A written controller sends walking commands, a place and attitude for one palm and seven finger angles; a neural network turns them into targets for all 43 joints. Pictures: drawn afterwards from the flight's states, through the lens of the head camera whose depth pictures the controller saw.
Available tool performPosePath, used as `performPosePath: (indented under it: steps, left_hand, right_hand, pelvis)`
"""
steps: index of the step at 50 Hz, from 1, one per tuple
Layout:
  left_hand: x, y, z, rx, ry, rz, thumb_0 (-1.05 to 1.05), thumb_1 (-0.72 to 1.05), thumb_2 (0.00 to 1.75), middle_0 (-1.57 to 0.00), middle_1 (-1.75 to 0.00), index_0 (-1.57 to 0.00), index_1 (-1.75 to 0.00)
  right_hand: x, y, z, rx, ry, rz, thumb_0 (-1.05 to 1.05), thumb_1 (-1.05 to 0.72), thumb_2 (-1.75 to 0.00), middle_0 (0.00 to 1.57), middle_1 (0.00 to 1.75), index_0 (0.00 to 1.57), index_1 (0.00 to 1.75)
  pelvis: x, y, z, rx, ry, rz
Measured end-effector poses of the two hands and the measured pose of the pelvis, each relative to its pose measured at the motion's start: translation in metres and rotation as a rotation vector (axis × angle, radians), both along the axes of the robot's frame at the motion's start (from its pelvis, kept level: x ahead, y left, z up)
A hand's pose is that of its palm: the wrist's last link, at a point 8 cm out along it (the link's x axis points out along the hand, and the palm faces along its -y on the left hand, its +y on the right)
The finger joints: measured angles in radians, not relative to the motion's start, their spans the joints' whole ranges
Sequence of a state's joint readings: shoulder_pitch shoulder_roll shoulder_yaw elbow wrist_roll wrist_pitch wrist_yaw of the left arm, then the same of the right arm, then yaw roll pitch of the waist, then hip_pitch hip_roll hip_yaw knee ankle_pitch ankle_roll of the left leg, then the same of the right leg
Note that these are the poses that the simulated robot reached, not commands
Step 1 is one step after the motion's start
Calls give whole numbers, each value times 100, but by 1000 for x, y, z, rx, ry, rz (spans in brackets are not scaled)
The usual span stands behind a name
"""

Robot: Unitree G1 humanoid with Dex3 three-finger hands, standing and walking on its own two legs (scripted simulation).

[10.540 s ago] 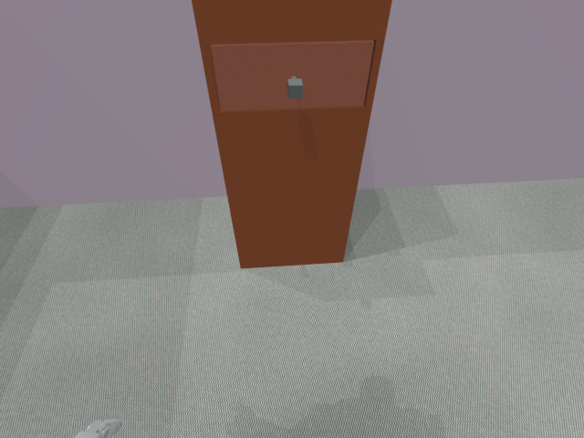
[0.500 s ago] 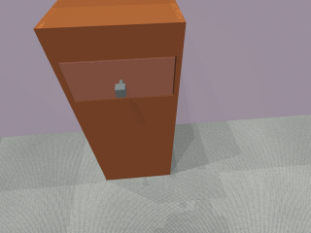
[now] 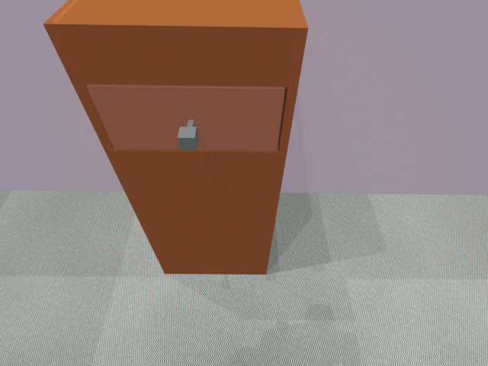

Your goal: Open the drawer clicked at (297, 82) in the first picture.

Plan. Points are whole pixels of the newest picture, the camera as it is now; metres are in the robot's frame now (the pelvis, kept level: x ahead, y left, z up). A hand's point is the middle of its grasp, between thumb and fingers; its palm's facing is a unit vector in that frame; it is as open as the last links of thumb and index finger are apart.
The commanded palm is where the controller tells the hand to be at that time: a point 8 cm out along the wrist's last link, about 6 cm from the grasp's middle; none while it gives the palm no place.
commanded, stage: shuffle to correct the standing spot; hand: left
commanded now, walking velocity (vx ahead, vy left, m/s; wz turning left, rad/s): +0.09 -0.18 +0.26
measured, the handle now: (189, 132) +0.54 +0.15 +0.06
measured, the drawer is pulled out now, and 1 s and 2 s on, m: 0.00 0.00 0.00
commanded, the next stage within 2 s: come to a stop and stand still in 0.30 s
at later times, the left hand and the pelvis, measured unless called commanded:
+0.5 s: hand out of the picture +0.11 +0.12 -0.16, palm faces +0.03 -0.97 -0.24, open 7.3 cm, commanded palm none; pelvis +0.07 -0.08 +0.00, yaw +1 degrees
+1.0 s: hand out of the picture +0.04 +0.12 -0.17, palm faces +0.13 -0.96 -0.23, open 7.3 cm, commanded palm none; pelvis +0.03 -0.08 +0.00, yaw +3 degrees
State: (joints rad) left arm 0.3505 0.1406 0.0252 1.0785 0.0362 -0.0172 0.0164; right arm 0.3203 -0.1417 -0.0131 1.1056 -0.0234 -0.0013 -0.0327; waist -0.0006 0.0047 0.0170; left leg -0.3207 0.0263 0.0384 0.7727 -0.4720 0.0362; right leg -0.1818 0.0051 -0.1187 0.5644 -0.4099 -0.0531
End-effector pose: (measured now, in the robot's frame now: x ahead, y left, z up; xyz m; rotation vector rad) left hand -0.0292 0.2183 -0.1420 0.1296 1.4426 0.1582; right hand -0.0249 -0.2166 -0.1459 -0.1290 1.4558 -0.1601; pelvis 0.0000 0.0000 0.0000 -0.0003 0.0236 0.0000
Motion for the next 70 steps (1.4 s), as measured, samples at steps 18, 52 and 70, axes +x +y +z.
performPosePath:
  steps: [18,52,70]
  left_hand:
    - [72,-27,5,-32,-34,27,1,91,90,-20,-30,-20,-30]
    - [51,-46,2,48,-84,79,1,91,90,-20,-30,-20,-30]
    - [81,-87,16,61,-67,-44,1,93,90,-20,-30,-20,-30]
  right_hand:
    - [94,-37,22,-55,-117,64,1,-92,-90,20,30,20,30]
    - [132,-81,24,-28,-259,137,0,-91,-90,19,30,20,30]
    - [25,-89,-5,59,51,-1,1,-91,-90,20,30,20,30]
  pelvis:
    - [50,-29,12,-18,-9,19]
    - [28,-75,5,10,-26,51]
    - [37,-95,5,-3,8,20]
